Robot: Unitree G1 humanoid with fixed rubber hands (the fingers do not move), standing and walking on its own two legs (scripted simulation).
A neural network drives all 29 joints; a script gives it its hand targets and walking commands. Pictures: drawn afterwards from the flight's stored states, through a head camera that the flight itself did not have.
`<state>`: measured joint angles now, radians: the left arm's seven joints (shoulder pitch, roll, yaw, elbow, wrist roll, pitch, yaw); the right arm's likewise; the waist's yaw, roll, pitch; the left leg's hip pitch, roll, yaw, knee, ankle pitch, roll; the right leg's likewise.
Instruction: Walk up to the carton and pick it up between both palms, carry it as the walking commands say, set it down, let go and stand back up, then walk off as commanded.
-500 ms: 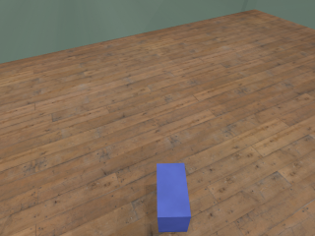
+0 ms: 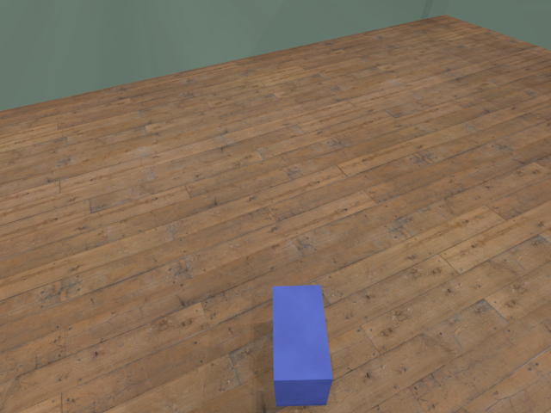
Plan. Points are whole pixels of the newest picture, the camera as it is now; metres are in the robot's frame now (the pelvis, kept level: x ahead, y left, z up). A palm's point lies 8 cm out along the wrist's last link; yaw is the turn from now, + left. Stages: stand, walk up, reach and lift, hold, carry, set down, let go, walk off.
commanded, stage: stand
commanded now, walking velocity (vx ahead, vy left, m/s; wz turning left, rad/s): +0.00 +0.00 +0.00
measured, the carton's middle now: (299, 344) +0.50 -0.01 -0.65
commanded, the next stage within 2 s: reach and lift in 0.02 s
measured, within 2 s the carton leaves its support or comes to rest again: neither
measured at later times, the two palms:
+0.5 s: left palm out of the picture +0.16 +0.23 -0.14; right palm out of the picture +0.16 -0.21 -0.14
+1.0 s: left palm (193, 351) +0.29 +0.20 -0.17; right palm (409, 352) +0.30 -0.21 -0.17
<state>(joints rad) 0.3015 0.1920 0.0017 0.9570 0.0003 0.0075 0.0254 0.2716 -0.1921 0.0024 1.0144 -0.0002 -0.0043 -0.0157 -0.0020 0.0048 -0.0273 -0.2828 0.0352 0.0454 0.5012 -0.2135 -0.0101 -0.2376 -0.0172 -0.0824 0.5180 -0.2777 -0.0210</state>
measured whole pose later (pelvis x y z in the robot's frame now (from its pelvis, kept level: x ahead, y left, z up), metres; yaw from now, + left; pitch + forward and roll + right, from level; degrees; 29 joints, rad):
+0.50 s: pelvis +0.01 +0.02 -0.02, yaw -1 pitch +7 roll -1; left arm 0.09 0.19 0.00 0.65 0.00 0.23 0.00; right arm 0.03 -0.19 -0.01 0.70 -0.03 0.20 0.08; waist -0.02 0.00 0.06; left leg -0.52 0.04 0.05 0.73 -0.33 0.00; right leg -0.45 -0.02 -0.07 0.71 -0.37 0.00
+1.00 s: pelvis -0.03 +0.01 -0.06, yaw -1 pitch +22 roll +0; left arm -0.39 0.19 0.06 0.64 0.00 0.17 0.10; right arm -0.52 -0.19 -0.07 0.80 -0.03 0.15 -0.01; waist -0.02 0.00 0.06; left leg -0.98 0.05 0.05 0.91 -0.31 0.00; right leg -0.95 -0.02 -0.06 0.94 -0.37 -0.02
